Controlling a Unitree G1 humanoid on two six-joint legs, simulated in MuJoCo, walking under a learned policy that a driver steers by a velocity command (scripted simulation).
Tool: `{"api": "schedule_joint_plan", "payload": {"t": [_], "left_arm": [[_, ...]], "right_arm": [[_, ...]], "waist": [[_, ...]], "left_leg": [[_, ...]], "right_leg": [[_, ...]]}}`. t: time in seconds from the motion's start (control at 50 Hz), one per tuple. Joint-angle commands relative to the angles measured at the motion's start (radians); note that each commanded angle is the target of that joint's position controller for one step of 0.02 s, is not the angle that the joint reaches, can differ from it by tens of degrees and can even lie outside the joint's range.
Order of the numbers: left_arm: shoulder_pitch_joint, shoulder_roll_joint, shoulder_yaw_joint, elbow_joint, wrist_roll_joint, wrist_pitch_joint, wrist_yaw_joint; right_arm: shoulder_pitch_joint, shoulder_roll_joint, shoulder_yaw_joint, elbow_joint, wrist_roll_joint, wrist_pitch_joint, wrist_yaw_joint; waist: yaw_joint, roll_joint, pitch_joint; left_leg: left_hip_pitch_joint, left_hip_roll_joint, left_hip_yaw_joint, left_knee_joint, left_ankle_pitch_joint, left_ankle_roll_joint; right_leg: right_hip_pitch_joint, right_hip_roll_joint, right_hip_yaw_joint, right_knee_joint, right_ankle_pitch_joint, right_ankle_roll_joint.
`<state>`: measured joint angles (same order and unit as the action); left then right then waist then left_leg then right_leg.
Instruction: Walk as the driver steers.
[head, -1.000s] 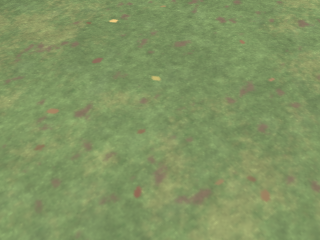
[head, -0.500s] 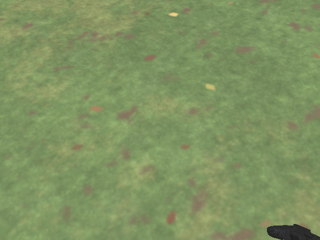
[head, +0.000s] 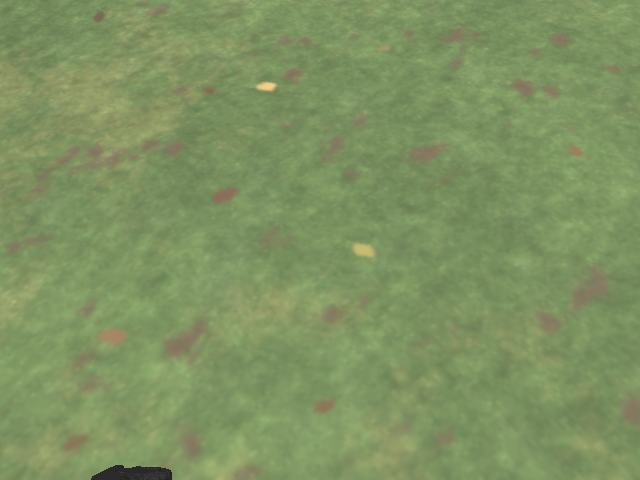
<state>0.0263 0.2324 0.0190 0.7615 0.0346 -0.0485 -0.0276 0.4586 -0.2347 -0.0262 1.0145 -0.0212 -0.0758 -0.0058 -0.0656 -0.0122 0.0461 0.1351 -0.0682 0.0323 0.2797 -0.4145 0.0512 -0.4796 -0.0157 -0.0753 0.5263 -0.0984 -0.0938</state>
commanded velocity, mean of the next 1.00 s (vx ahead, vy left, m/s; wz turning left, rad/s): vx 0.50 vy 0.00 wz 0.00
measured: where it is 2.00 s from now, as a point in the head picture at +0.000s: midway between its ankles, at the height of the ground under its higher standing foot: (301, 218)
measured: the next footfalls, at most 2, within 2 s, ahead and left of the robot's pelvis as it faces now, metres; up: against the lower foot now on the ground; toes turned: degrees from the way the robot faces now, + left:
left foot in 0.54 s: +0.46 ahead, +0.10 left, +0.00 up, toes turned +4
right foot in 1.10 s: +0.76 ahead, -0.08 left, +0.00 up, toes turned -5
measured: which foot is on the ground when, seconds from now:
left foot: down 0.00-0.00, up 0.02-0.52, down 0.54-1.00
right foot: down 0.00-0.56, up 0.58-1.00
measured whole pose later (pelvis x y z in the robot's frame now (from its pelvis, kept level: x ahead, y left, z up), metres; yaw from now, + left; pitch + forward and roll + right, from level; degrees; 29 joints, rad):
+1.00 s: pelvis +0.54 +0.02 +0.02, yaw +0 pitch +0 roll +2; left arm 0.04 0.21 0.03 0.88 0.02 -0.03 -0.03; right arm 0.45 -0.18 -0.03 1.07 -0.02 -0.09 -0.01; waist -0.06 -0.04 0.04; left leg 0.10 -0.09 0.08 0.16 -0.27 0.07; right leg -0.58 -0.08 -0.06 0.64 -0.04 -0.04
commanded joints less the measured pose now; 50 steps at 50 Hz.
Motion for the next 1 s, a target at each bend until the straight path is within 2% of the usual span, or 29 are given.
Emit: {"api": "schedule_joint_plan", "payload": {"t": [0.02,0.04,0.06,0.08,0.1,0.12,0.16,0.2,0.26,0.32,0.36,0.42,0.48,0.5,0.52,0.54,0.56,0.58,0.6,0.62,0.64,0.66,0.68,0.72,0.76,0.84,0.9,0.96,1.0], "left_arm": [[0.474,0.242,0.078,0.079,0.035,-0.024,0.036],[0.486,0.300,0.093,0.090,0.022,-0.016,0.028],[0.394,0.234,0.081,0.083,-0.014,-0.009,0.022],[0.293,0.174,0.065,0.068,-0.022,-0.011,0.019],[0.246,0.128,0.053,0.067,-0.017,-0.017,0.016],[0.234,0.107,0.046,0.078,-0.019,-0.023,0.017],[0.260,0.087,0.040,0.105,-0.020,-0.037,0.017],[0.299,0.110,0.046,0.132,-0.026,-0.050,0.017],[0.351,0.110,0.045,0.163,-0.027,-0.052,0.017],[0.387,0.106,0.041,0.185,-0.028,-0.050,0.017],[0.418,0.114,0.042,0.201,-0.027,-0.051,0.020],[0.459,0.119,0.041,0.227,-0.020,-0.046,0.027],[0.442,0.134,0.046,0.240,-0.012,-0.039,0.038],[0.426,0.142,0.047,0.241,-0.010,-0.037,0.041],[0.410,0.144,0.047,0.242,-0.011,-0.032,0.040],[0.409,0.127,0.040,0.234,-0.014,-0.032,0.038],[0.456,0.050,0.019,0.192,-0.044,-0.034,0.029],[0.498,0.070,0.032,0.201,-0.045,-0.033,0.028],[0.416,0.126,0.049,0.193,-0.027,-0.028,0.032],[0.350,0.106,0.045,0.178,-0.025,-0.035,0.026],[0.329,0.083,0.043,0.179,-0.025,-0.034,0.022],[0.328,0.075,0.043,0.178,-0.007,-0.022,0.018],[0.348,0.056,0.039,0.190,0.002,-0.008,0.011],[0.333,0.044,0.039,0.184,0.004,0.007,0.001],[0.256,0.046,0.039,0.159,0.004,0.017,-0.004],[0.089,0.044,0.033,0.102,-0.005,0.016,-0.005],[-0.005,0.029,0.022,0.073,-0.011,0.012,-0.004],[-0.073,0.036,0.020,0.046,-0.012,0.008,0.000],[-0.087,0.047,0.023,0.032,-0.012,0.001,0.002]], "right_arm": [[0.005,-0.104,-0.011,-0.075,0.018,-0.009,-0.004],[0.104,-0.052,-0.008,-0.066,0.030,-0.008,0.003],[0.009,-0.139,-0.031,-0.069,0.006,-0.003,-0.002],[-0.056,-0.129,-0.031,-0.090,0.006,-0.008,0.005],[-0.088,-0.107,-0.026,-0.094,0.007,-0.009,0.008],[-0.089,-0.094,-0.025,-0.091,-0.004,0.002,0.012],[-0.069,-0.065,-0.020,-0.080,-0.017,0.026,0.024],[-0.109,-0.055,-0.018,-0.092,-0.018,0.036,0.033],[-0.245,-0.057,-0.017,-0.135,-0.017,0.041,0.038],[-0.365,-0.039,-0.006,-0.172,-0.010,0.035,0.042],[-0.427,-0.033,0.000,-0.189,-0.006,0.033,0.042],[-0.489,-0.047,-0.001,-0.212,-0.005,0.029,0.037],[-0.468,-0.069,-0.011,-0.217,-0.006,0.019,0.031],[-0.407,-0.080,-0.019,-0.198,-0.008,0.014,0.026],[-0.277,-0.092,-0.029,-0.155,-0.011,0.005,0.019],[-0.100,-0.134,-0.047,-0.098,-0.026,-0.006,0.008],[0.042,-0.235,-0.074,-0.081,-0.049,-0.010,-0.004],[0.030,-0.257,-0.083,-0.074,-0.018,0.007,0.004],[-0.082,-0.208,-0.073,-0.090,0.006,0.014,0.008],[-0.160,-0.139,-0.056,-0.104,0.008,0.009,0.011],[-0.200,-0.096,-0.044,-0.103,0.004,0.002,0.012],[-0.206,-0.070,-0.035,-0.089,0.007,-0.006,0.008],[-0.200,-0.055,-0.030,-0.078,0.006,-0.013,0.006],[-0.151,-0.071,-0.032,-0.051,0.011,-0.029,0.005],[-0.117,-0.092,-0.037,-0.033,0.015,-0.034,0.005],[-0.053,-0.082,-0.030,-0.009,0.013,-0.029,0.005],[0.000,-0.085,-0.028,0.011,0.011,-0.028,0.003],[0.048,-0.086,-0.027,0.035,0.003,-0.023,-0.004],[0.055,-0.094,-0.030,0.046,-0.003,-0.019,-0.011]], "waist": [[0.223,-0.076,-0.284],[0.171,-0.253,-0.378],[0.148,-0.086,-0.253],[0.113,-0.046,-0.119],[0.091,-0.017,-0.064],[0.066,-0.032,-0.030],[0.041,-0.049,-0.033],[0.034,-0.044,-0.015],[0.055,-0.041,0.031],[0.082,-0.044,0.046],[0.101,-0.049,0.047],[0.117,-0.055,0.057],[0.090,-0.060,0.048],[0.060,-0.064,0.017],[0.002,-0.046,-0.048],[-0.060,-0.008,-0.152],[-0.072,0.161,-0.295],[-0.044,0.263,-0.359],[-0.008,0.125,-0.209],[0.011,0.071,-0.101],[0.044,0.052,-0.044],[0.070,0.072,-0.018],[0.088,0.078,-0.020],[0.098,0.072,-0.024],[0.094,0.065,0.005],[0.058,0.060,0.045],[0.030,0.068,0.051],[0.009,0.073,0.063],[0.015,0.076,0.068]], "left_leg": [[-0.386,0.142,0.018,0.695,0.632,0.051],[-0.664,-0.042,-0.018,0.984,-0.125,0.028],[-0.747,0.027,-0.127,1.038,-0.062,0.047],[-0.756,0.072,-0.112,1.000,0.036,0.048],[-0.727,0.108,-0.099,0.944,0.091,0.047],[-0.690,0.128,-0.091,0.903,0.110,0.037],[-0.623,0.139,-0.072,0.861,0.131,0.016],[-0.665,0.153,-0.053,0.815,0.170,-0.001],[-0.765,0.179,-0.024,0.690,0.279,-0.028],[-0.755,0.168,0.008,0.505,0.377,-0.040],[-0.725,0.150,0.029,0.410,0.417,-0.036],[-0.720,0.133,0.035,0.333,0.403,-0.014],[-0.660,0.106,0.038,0.274,0.299,0.028],[-0.573,0.078,0.048,0.251,0.258,0.046],[-0.419,0.044,0.066,0.192,0.267,0.068],[-0.175,0.089,0.014,0.175,0.270,0.103],[0.119,0.371,-0.368,0.134,0.128,0.190],[0.186,0.496,-0.722,-0.007,0.127,0.274],[0.068,0.448,-0.584,-0.009,0.094,0.246],[-0.072,0.408,-0.457,-0.040,0.139,0.225],[-0.173,0.356,-0.361,-0.078,0.200,0.184],[-0.241,0.317,-0.293,-0.099,0.268,0.158],[-0.274,0.292,-0.244,-0.114,0.314,0.146],[-0.281,0.278,-0.197,-0.131,0.408,0.155],[-0.274,0.269,-0.163,-0.164,0.411,0.162],[-0.230,0.241,-0.111,-0.184,0.472,0.152],[-0.183,0.238,-0.081,-0.174,0.548,0.145],[-0.089,0.264,-0.076,-0.145,0.615,0.148],[-0.028,0.289,-0.078,-0.108,0.689,0.146]], "right_leg": [[0.675,-0.220,0.293,-0.061,-0.134,-0.124],[0.831,-0.425,0.740,-0.188,-0.119,-0.239],[0.720,-0.362,0.688,-0.224,-0.185,-0.202],[0.565,-0.333,0.535,-0.255,-0.157,-0.177],[0.466,-0.286,0.438,-0.293,-0.084,-0.151],[0.395,-0.248,0.360,-0.315,-0.010,-0.128],[0.328,-0.212,0.280,-0.348,0.082,-0.117],[0.323,-0.203,0.234,-0.380,0.118,-0.127],[0.348,-0.178,0.181,-0.419,0.131,-0.123],[0.367,-0.149,0.128,-0.417,0.191,-0.105],[0.394,-0.151,0.110,-0.410,0.227,-0.099],[0.482,-0.186,0.115,-0.381,0.285,-0.098],[0.561,-0.217,0.111,-0.298,0.450,-0.083],[0.568,-0.214,0.100,-0.219,0.581,-0.071],[0.552,-0.187,0.073,-0.066,0.660,-0.055],[0.431,-0.141,0.039,0.150,0.547,-0.035],[0.131,-0.036,-0.022,0.505,0.136,0.009],[-0.074,0.100,0.053,0.735,-0.432,0.015],[-0.152,0.023,0.131,0.780,-0.365,0.001],[-0.153,-0.015,0.130,0.742,-0.281,-0.001],[-0.114,-0.050,0.125,0.674,-0.228,0.000],[-0.070,-0.070,0.123,0.622,-0.205,0.011],[-0.030,-0.075,0.116,0.601,-0.189,0.023],[-0.034,-0.076,0.095,0.574,-0.160,0.041],[-0.100,-0.093,0.078,0.518,-0.098,0.061],[-0.176,-0.099,0.045,0.329,0.028,0.085],[-0.151,-0.075,0.014,0.191,0.088,0.079],[-0.158,-0.054,0.002,0.111,0.080,0.057],[-0.154,-0.044,0.003,0.073,0.031,0.033]]}}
